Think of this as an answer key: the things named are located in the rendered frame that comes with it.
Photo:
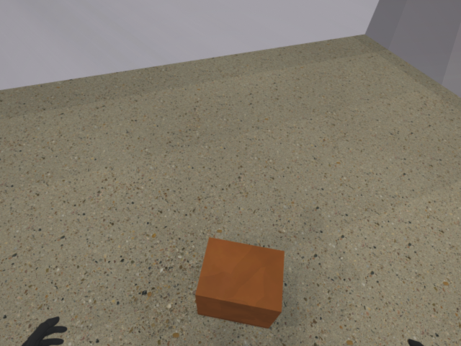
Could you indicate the robot left hand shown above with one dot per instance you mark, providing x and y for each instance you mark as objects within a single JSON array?
[{"x": 46, "y": 328}]

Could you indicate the carton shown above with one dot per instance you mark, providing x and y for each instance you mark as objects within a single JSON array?
[{"x": 241, "y": 283}]

